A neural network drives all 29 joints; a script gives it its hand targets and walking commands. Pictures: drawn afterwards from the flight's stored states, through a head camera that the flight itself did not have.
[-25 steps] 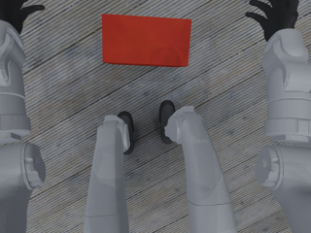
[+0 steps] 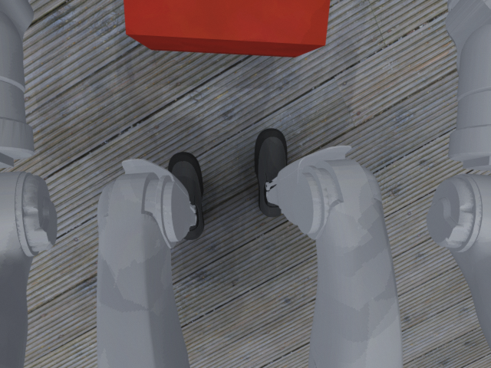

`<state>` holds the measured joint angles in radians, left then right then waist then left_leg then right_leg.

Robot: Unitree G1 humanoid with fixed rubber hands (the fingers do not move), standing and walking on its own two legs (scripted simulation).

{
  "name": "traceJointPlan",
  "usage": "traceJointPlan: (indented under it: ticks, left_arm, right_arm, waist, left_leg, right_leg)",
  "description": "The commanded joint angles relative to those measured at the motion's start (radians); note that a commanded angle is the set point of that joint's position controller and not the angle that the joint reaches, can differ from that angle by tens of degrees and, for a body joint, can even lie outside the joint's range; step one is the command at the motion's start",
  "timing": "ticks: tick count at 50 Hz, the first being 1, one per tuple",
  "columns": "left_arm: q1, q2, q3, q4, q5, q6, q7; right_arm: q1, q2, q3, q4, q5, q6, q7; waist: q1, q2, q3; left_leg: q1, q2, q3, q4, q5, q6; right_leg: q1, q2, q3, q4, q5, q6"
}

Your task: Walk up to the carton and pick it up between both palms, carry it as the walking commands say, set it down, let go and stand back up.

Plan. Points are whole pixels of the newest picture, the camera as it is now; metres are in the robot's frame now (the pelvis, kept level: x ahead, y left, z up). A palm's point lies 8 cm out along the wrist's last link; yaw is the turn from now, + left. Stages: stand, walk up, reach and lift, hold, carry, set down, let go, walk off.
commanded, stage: reach and lift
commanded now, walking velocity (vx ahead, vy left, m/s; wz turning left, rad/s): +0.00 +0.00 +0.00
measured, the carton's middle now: out of the picture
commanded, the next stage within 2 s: none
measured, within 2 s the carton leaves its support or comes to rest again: neither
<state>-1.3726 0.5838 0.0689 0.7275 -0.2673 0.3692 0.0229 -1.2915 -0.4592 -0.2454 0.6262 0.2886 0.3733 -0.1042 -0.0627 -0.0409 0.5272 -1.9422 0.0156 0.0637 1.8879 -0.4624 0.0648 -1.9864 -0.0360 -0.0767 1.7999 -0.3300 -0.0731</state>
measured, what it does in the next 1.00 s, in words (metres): lowers itself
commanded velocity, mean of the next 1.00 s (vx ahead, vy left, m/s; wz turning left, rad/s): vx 0.00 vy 0.00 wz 0.00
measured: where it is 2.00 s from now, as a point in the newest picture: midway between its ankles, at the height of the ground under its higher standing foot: (230, 199)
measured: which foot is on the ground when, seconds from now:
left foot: down 0.00-1.00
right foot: down 0.00-1.00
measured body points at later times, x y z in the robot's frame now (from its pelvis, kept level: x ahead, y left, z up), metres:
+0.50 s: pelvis +0.05 +0.00 -0.09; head +0.43 -0.01 +0.14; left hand +0.58 +0.21 -0.29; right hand +0.53 -0.29 -0.28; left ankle +0.15 +0.10 -0.42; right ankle +0.19 -0.10 -0.42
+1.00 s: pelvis +0.04 +0.00 -0.12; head +0.41 -0.02 +0.12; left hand +0.61 +0.19 -0.30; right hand +0.52 -0.29 -0.32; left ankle +0.15 +0.10 -0.42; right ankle +0.19 -0.10 -0.42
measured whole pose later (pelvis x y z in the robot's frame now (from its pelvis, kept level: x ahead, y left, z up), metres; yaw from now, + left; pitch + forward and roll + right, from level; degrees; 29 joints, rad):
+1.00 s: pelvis +0.04 +0.00 -0.12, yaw +0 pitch +30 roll -1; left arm -1.40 0.56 -0.07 1.07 -0.39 0.09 0.00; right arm -1.19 -0.57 0.06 0.94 0.51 0.04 -0.05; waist -0.07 0.04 0.52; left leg -2.25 0.02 0.06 2.34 -0.61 0.07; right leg -2.30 -0.08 -0.11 2.25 -0.47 -0.10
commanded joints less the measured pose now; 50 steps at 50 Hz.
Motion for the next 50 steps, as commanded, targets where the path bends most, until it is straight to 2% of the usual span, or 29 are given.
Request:
traceJointPlan:
  ticks: [1, 2, 4, 5, 8, 9, 10, 12, 14, 17, 18, 19, 21, 22, 23, 26, 27, 28, 29, 30, 31, 34, 35, 38, 39, 42, 44, 45, 50]
  left_arm:
    - [-0.409, 0.253, 0.063, -0.165, 0.027, -0.071, 0.02]
    - [-0.352, 0.254, 0.082, -0.14, 0.042, -0.085, 0.016]
    - [-0.307, 0.264, 0.125, -0.149, 0.067, -0.113, 0.013]
    - [-0.283, 0.226, 0.09, 0.018, 0.056, -0.129, 0.01]
    - [-0.248, 0.225, 0.093, -0.179, 0.038, -0.18, 0.012]
    - [-0.248, 0.195, 0.082, -0.115, 0.009, -0.193, 0.021]
    - [-0.211, 0.206, 0.106, -0.138, 0.03, -0.21, 0.015]
    - [-0.185, 0.159, 0.073, -0.13, -0.018, -0.211, 0.014]
    - [-0.22, 0.206, 0.094, -0.272, -0.013, -0.224, 0.013]
    - [-0.123, 0.168, 0.079, -0.174, -0.026, -0.235, 0.016]
    - [-0.083, 0.141, 0.065, -0.138, -0.024, -0.236, 0.009]
    - [-0.072, 0.123, 0.057, -0.187, -0.031, -0.235, 0.008]
    - [-0.12, 0.133, 0.059, -0.232, -0.006, -0.25, 0.019]
    - [-0.091, 0.134, 0.09, -0.197, 0.007, -0.248, 0.014]
    - [-0.106, 0.118, 0.074, -0.12, -0.001, -0.258, 0.017]
    - [-0.109, 0.04, 0.019, -0.006, -0.045, -0.257, 0.002]
    - [-0.132, 0.044, 0.018, 0.021, -0.038, -0.267, 0.001]
    - [-0.171, 0.029, -0.038, 0.035, -0.076, -0.28, -0.01]
    - [-0.181, 0.03, -0.032, 0.019, -0.069, -0.284, -0.013]
    - [-0.129, 0.017, -0.04, 0.119, -0.077, -0.292, -0.023]
    - [-0.2, -0.012, -0.089, -0.007, -0.105, -0.307, -0.028]
    - [-0.293, -0.053, -0.113, 0.032, -0.132, -0.327, -0.037]
    - [-0.244, -0.04, -0.087, 0.141, -0.117, -0.321, -0.035]
    - [-0.252, -0.09, -0.15, 0.085, -0.166, -0.331, -0.03]
    - [-0.247, -0.083, -0.153, 0.095, -0.173, -0.332, -0.033]
    - [-0.184, -0.051, -0.102, 0.155, -0.154, -0.331, -0.023]
    - [-0.179, -0.075, -0.095, 0.194, -0.134, -0.321, -0.01]
    - [-0.13, -0.071, -0.069, 0.189, -0.132, -0.319, -0.013]
    - [-0.114, 0.008, 0.02, 0.246, -0.08, -0.333, 0.003]
  right_arm:
    - [-0.318, -0.288, -0.048, -0.096, 0.023, -0.084, -0.014]
    - [-0.238, -0.259, -0.064, -0.053, -0.006, -0.094, -0.006]
    - [-0.24, -0.222, -0.026, -0.095, 0.026, -0.118, -0.009]
    - [-0.215, -0.22, -0.043, 0.073, 0.0, -0.136, -0.003]
    - [-0.193, -0.219, -0.044, -0.104, -0.002, -0.199, -0.002]
    - [-0.188, -0.24, -0.056, -0.078, -0.015, -0.22, -0.007]
    - [-0.163, -0.208, -0.016, -0.065, 0.016, -0.229, -0.003]
    - [-0.155, -0.214, -0.014, -0.131, 0.018, -0.243, -0.009]
    - [-0.15, -0.236, -0.029, -0.219, 0.011, -0.254, -0.017]
    - [-0.1, -0.192, 0.003, -0.15, 0.049, -0.263, -0.018]
    - [-0.09, -0.134, 0.025, -0.104, 0.06, -0.265, -0.01]
    - [-0.092, -0.176, 0.009, -0.187, 0.066, -0.271, -0.007]
    - [-0.073, -0.155, 0.02, -0.129, 0.091, -0.281, 0.006]
    - [-0.035, -0.164, 0.011, -0.047, 0.061, -0.282, 0.006]
    - [-0.058, -0.127, 0.043, 0.02, 0.084, -0.287, 0.011]
    - [-0.114, -0.11, 0.054, 0.032, 0.095, -0.307, 0.02]
    - [-0.116, -0.081, 0.077, 0.101, 0.109, -0.304, 0.025]
    - [-0.138, -0.071, 0.129, 0.093, 0.141, -0.312, 0.03]
    - [-0.171, -0.064, 0.148, 0.075, 0.153, -0.318, 0.033]
    - [-0.173, -0.05, 0.17, 0.113, 0.158, -0.328, 0.041]
    - [-0.17, -0.034, 0.202, 0.054, 0.184, -0.34, 0.047]
    - [-0.206, -0.029, 0.204, 0.185, 0.192, -0.346, 0.056]
    - [-0.223, -0.039, 0.19, 0.234, 0.184, -0.353, 0.056]
    - [-0.213, -0.022, 0.229, 0.195, 0.232, -0.364, 0.064]
    - [-0.218, -0.026, 0.229, 0.197, 0.232, -0.376, 0.059]
    - [-0.249, -0.037, 0.262, 0.154, 0.272, -0.388, 0.064]
    - [-0.273, -0.079, 0.238, 0.195, 0.232, -0.389, 0.062]
    - [-0.283, -0.09, 0.236, 0.104, 0.231, -0.398, 0.059]
    - [-0.208, -0.072, 0.225, 0.213, 0.164, -0.382, 0.041]
  waist:
    - [-0.014, 0.184, -2.135]
    - [-0.014, 0.187, -2.104]
    - [0.049, 0.139, -2.089]
    - [0.013, 0.133, -1.872]
    - [0.023, 0.113, -2.08]
    - [-0.017, 0.099, -2.038]
    - [0.04, 0.085, -2.05]
    - [-0.011, 0.022, -2.091]
    - [-0.015, 0.016, -2.203]
    - [-0.019, 0.028, -2.125]
    - [0.003, 0.021, -2.062]
    - [-0.021, 0.039, -2.103]
    - [0.021, 0.107, -2.065]
    - [0.002, 0.139, -2.003]
    - [0.034, 0.116, -1.887]
    - [-0.001, 0.067, -1.71]
    - [0.034, 0.078, -1.656]
    - [0.005, 0.061, -1.619]
    - [0.045, 0.061, -1.612]
    - [0.034, 0.007, -1.504]
    - [0.021, 0.015, -1.571]
    - [-0.01, 0.047, -1.435]
    - [0.015, 0.03, -1.35]
    - [0.006, 0.069, -1.467]
    - [-0.003, 0.028, -1.469]
    - [0.056, 0.018, -1.501]
    - [0.046, 0.047, -1.467]
    - [0.062, 0.003, -1.542]
    - [0.073, -0.054, -1.492]
  left_leg:
    - [0.677, -0.017, -0.132, -0.136, -0.094, -0.008]
    - [0.704, -0.021, -0.144, -0.131, -0.043, -0.014]
    - [0.605, -0.02, -0.11, -0.086, 0.014, -0.009]
    - [0.496, -0.015, -0.142, -0.074, -0.057, -0.004]
    - [0.58, -0.026, -0.134, -0.016, 0.186, -0.021]
    - [0.528, -0.024, -0.138, 0.009, 0.192, -0.024]
    - [0.493, -0.026, -0.129, 0.035, 0.213, -0.018]
    - [0.461, -0.025, -0.147, 0.059, 0.216, -0.01]
    - [0.423, -0.035, -0.116, 0.088, 0.271, -0.019]
    - [0.344, -0.037, -0.103, 0.133, 0.275, -0.017]
    - [0.307, -0.04, -0.111, 0.127, 0.267, -0.009]
    - [0.357, -0.037, -0.098, 0.145, 0.303, -0.02]
    - [0.458, -0.03, -0.121, 0.154, 0.365, -0.028]
    - [0.463, -0.029, -0.122, 0.161, 0.368, -0.039]
    - [0.371, -0.028, -0.11, 0.172, 0.313, -0.03]
    - [0.249, -0.013, -0.133, 0.17, 0.18, -0.025]
    - [0.205, -0.005, -0.13, 0.175, 0.156, -0.023]
    - [0.163, 0.003, -0.124, 0.187, 0.129, -0.02]
    - [0.152, 0.012, -0.123, 0.194, 0.14, -0.02]
    - [0.043, 0.015, -0.108, 0.19, 0.091, -0.013]
    - [0.129, 0.016, -0.134, 0.2, 0.155, -0.014]
    - [0.085, 0.041, -0.134, 0.188, 0.103, -0.019]
    - [0.061, 0.044, -0.147, 0.183, 0.086, -0.025]
    - [0.179, 0.041, -0.146, 0.193, 0.129, -0.029]
    - [0.168, 0.036, -0.162, 0.199, 0.127, -0.029]
    - [0.215, 0.026, -0.138, 0.224, 0.18, -0.023]
    - [0.208, 0.019, -0.145, 0.218, 0.199, -0.035]
    - [0.228, 0.007, -0.138, 0.237, 0.224, -0.03]
    - [0.099, -0.005, -0.116, 0.24, 0.15, -0.02]
  right_leg:
    - [0.752, 0.019, 0.124, -0.036, -0.049, 0.044]
    - [0.708, 0.027, 0.108, -0.019, -0.012, 0.049]
    - [0.763, 0.023, 0.13, 0.001, 0.036, 0.06]
    - [0.608, 0.023, 0.113, 0.041, -0.008, 0.051]
    - [0.762, 0.036, 0.101, 0.112, 0.248, 0.044]
    - [0.764, 0.026, 0.111, 0.142, 0.272, 0.041]
    - [0.779, 0.02, 0.129, 0.167, 0.321, 0.043]
    - [0.842, 0.02, 0.128, 0.2, 0.383, 0.046]
    - [0.993, 0.017, 0.144, 0.225, 0.502, 0.048]
    - [0.962, 0.009, 0.152, 0.262, 0.534, 0.048]
    - [0.924, 0.016, 0.144, 0.282, 0.53, 0.052]
    - [0.927, 0.016, 0.134, 0.274, 0.539, 0.052]
    - [0.785, 0.015, 0.116, 0.296, 0.506, 0.054]
    - [0.739, 0.014, 0.13, 0.283, 0.466, 0.048]
    - [0.685, 0.007, 0.133, 0.285, 0.411, 0.049]
    - [0.628, -0.003, 0.122, 0.297, 0.345, 0.05]
    - [0.617, -0.012, 0.13, 0.316, 0.331, 0.047]
    - [0.614, -0.015, 0.119, 0.326, 0.334, 0.051]
    - [0.621, -0.024, 0.142, 0.335, 0.32, 0.052]
    - [0.62, -0.015, 0.14, 0.329, 0.306, 0.054]
    - [0.632, -0.024, 0.149, 0.344, 0.363, 0.053]
    - [0.518, -0.038, 0.144, 0.331, 0.231, 0.051]
    - [0.44, -0.039, 0.128, 0.345, 0.195, 0.059]
    - [0.497, -0.042, 0.135, 0.332, 0.209, 0.054]
    - [0.488, -0.052, 0.132, 0.343, 0.223, 0.054]
    - [0.498, -0.04, 0.136, 0.332, 0.233, 0.064]
    - [0.451, -0.041, 0.133, 0.341, 0.235, 0.058]
    - [0.509, -0.039, 0.144, 0.343, 0.274, 0.061]
    - [0.604, -0.014, 0.157, 0.341, 0.258, 0.066]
